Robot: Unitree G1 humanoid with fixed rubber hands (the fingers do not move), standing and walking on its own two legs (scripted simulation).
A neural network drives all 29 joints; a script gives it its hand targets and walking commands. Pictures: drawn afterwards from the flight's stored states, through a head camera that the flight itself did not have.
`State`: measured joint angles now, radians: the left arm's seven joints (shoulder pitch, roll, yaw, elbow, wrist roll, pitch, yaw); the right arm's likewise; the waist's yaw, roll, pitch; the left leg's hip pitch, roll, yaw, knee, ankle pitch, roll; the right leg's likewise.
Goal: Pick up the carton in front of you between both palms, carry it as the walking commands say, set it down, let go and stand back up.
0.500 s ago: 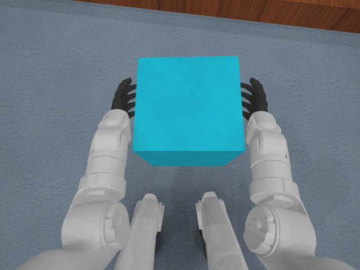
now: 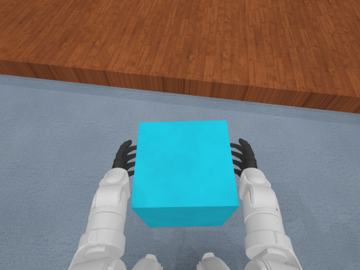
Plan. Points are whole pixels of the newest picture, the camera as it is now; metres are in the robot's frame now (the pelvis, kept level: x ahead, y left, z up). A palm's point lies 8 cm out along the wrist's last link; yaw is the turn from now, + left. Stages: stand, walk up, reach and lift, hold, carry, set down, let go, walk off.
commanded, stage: reach and lift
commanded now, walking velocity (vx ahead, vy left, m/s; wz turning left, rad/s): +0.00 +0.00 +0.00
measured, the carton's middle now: (184, 178) +0.35 +0.00 -0.09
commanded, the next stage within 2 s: hold in 1.32 s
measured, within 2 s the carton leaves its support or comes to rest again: neither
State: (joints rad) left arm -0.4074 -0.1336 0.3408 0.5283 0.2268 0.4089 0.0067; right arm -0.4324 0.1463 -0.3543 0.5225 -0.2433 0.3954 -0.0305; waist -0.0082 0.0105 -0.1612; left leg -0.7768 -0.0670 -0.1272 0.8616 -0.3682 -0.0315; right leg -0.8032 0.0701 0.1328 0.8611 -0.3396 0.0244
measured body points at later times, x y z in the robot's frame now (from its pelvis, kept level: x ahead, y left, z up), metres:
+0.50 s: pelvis +0.00 +0.00 +0.05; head -0.03 +0.00 +0.49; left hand +0.31 +0.16 +0.06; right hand +0.32 -0.15 +0.06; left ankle +0.03 +0.13 -0.69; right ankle +0.04 -0.13 -0.69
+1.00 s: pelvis +0.01 +0.00 +0.05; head -0.01 +0.00 +0.50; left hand +0.32 +0.15 +0.07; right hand +0.33 -0.15 +0.07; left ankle +0.03 +0.13 -0.69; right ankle +0.04 -0.13 -0.69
